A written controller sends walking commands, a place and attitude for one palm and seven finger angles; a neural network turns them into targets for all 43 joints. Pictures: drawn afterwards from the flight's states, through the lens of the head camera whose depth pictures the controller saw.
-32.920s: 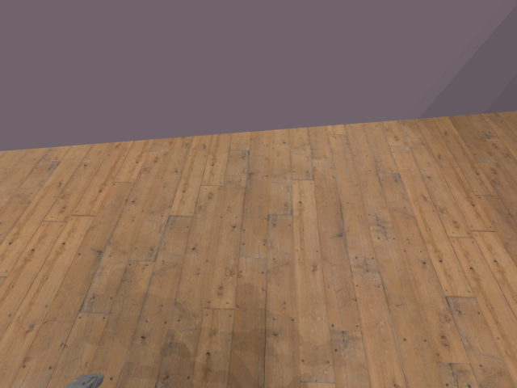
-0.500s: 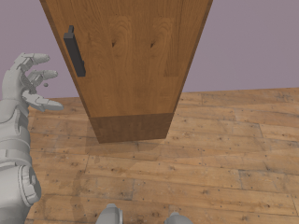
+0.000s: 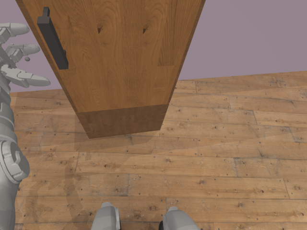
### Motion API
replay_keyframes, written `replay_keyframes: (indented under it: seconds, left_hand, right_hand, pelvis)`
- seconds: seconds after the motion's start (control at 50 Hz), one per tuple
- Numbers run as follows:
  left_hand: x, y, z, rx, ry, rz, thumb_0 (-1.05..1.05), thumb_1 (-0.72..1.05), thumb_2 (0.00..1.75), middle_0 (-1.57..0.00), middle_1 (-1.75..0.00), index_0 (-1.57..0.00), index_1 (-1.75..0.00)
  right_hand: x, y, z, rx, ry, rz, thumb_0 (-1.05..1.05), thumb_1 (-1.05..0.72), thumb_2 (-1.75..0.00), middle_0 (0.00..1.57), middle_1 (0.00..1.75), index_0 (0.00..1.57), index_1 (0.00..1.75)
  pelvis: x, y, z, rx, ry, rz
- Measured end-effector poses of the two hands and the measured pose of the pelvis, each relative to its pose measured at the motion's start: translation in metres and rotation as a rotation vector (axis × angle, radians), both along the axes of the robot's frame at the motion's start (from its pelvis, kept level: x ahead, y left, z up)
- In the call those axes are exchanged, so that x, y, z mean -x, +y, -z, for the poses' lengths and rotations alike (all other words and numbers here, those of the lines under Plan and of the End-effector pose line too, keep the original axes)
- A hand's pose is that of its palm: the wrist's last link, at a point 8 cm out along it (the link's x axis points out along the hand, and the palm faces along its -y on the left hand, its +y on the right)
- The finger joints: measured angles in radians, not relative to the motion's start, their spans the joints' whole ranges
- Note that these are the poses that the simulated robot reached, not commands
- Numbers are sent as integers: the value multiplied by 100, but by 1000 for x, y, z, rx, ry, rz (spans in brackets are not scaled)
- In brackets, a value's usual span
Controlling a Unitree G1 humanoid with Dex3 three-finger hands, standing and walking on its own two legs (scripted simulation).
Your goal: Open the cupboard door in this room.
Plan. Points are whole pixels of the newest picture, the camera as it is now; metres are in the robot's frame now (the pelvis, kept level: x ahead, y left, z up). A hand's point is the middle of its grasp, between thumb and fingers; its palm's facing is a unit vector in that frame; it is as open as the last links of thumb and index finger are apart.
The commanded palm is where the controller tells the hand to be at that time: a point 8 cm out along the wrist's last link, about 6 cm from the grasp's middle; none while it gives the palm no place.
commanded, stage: move the hooked fingers beside the handle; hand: left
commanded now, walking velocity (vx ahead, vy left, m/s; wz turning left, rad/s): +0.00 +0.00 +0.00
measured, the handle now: (55, 40) +0.58 +0.22 +0.10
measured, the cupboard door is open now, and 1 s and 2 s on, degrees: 0 0 0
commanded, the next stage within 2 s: slide the fingers in behind the handle in 0.92 s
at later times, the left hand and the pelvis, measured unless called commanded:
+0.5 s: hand (26, 55) +0.52 +0.28 +0.10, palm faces +0.11 -0.99 -0.01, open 14.0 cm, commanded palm +0.50 +0.31 +0.10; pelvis +0.01 +0.00 +0.00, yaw -1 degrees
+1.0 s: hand (32, 55) +0.51 +0.26 +0.11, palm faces +0.11 -0.99 -0.01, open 14.0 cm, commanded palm +0.50 +0.30 +0.10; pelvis +0.00 +0.00 +0.00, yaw +0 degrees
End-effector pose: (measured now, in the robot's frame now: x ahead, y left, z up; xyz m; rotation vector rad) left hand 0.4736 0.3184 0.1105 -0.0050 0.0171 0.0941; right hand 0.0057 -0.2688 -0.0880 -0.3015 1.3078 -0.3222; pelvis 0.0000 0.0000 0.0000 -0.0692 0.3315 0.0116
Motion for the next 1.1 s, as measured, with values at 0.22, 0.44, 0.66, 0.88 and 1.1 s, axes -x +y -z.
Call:
replay_keyframes:
  seconds: [0.22,0.44,0.66,0.88,1.1]
  left_hand:
    - [-32,-7,0,-1,8,-3,-1,-50,30,-30,-120,-31,-122]
    - [-21,6,8,2,19,-21,-1,-50,30,-30,-120,-31,-121]
    - [-18,-1,4,0,1,9,-1,-50,30,-30,-120,-30,-120]
    - [-16,-10,2,-12,-10,-14,-1,-50,30,-30,-120,-30,-120]
    - [-15,-7,2,-15,8,-13,-1,-50,30,-30,-120,-29,-120]
  right_hand:
    - [27,7,-1,-5,86,46,0,-90,-90,21,30,20,30]
    - [29,14,-3,-27,111,65,0,-90,-90,21,30,20,30]
    - [1,8,-2,-8,54,11,0,-90,-90,21,30,20,30]
    - [-5,9,2,-30,9,11,0,-90,-90,21,30,20,30]
    - [14,5,4,-26,60,25,0,-90,-90,21,30,20,30]
  pelvis:
    - [-3,3,3,7,41,12]
    - [-10,4,0,8,32,19]
    - [-8,6,1,13,27,-1]
    - [-6,3,1,6,17,8]
    - [-2,-1,3,7,20,1]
